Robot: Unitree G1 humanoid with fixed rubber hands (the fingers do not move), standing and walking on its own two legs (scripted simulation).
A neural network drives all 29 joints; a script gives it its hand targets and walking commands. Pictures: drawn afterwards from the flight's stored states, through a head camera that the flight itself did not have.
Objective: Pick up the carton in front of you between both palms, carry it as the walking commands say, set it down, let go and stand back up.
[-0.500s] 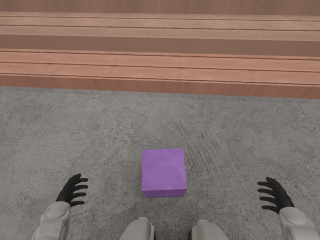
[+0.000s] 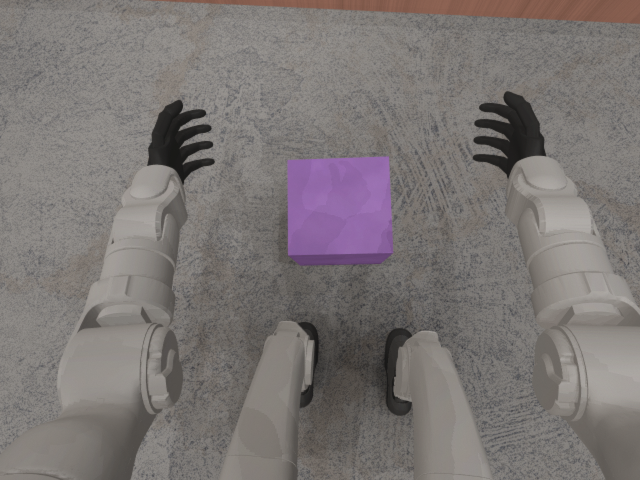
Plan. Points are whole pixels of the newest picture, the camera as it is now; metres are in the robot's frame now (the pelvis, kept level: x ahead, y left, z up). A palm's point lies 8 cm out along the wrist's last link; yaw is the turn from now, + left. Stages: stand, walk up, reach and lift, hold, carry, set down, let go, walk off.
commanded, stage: reach and lift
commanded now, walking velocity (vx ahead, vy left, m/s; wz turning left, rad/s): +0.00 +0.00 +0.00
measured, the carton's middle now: (339, 217) +0.49 +0.04 -0.53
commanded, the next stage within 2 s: none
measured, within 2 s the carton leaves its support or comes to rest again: leaves its support in 1.90 s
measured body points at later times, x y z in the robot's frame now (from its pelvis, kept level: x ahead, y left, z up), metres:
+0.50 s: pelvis +0.02 +0.00 -0.10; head +0.34 +0.01 +0.21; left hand +0.49 +0.24 -0.26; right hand +0.52 -0.16 -0.27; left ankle +0.09 +0.12 -0.62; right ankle +0.09 -0.13 -0.62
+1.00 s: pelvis -0.04 -0.01 -0.27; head +0.33 +0.01 -0.01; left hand +0.49 +0.23 -0.45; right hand +0.52 -0.15 -0.45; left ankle +0.09 +0.12 -0.62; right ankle +0.09 -0.13 -0.62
